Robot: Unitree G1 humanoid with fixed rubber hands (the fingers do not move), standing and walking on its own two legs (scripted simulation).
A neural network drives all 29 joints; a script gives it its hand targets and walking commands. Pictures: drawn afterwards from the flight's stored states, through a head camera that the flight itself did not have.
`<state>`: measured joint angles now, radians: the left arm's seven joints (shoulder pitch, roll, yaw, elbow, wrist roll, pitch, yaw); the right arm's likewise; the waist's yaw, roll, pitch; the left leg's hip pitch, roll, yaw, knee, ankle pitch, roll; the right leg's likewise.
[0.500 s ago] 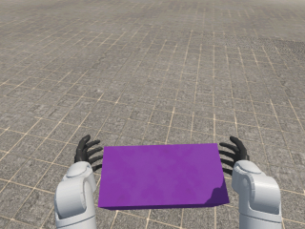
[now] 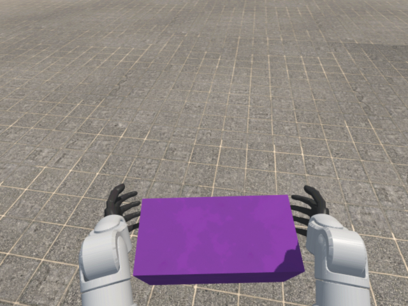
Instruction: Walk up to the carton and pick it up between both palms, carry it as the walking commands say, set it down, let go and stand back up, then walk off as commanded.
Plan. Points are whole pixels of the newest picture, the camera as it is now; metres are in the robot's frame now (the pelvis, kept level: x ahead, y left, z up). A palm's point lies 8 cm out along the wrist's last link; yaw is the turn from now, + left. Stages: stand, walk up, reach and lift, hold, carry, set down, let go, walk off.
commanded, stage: carry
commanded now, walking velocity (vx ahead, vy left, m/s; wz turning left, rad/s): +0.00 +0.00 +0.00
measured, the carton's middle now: (215, 242) +0.27 -0.01 -0.02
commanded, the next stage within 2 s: none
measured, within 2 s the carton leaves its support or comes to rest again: neither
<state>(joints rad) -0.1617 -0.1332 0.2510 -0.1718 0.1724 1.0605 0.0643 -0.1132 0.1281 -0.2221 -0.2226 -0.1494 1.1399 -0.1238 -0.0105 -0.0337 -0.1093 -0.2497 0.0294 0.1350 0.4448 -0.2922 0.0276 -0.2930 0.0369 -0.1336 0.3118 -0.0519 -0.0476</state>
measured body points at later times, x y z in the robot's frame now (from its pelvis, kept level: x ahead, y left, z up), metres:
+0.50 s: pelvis +0.03 +0.06 -0.01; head +0.00 +0.08 +0.44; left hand +0.30 +0.26 +0.04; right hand +0.30 -0.12 +0.04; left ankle +0.02 +0.11 -0.74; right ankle +0.09 -0.05 -0.74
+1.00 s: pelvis +0.04 +0.06 -0.01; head +0.00 +0.06 +0.44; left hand +0.31 +0.25 +0.03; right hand +0.31 -0.13 +0.03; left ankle +0.02 +0.11 -0.74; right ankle +0.09 -0.05 -0.74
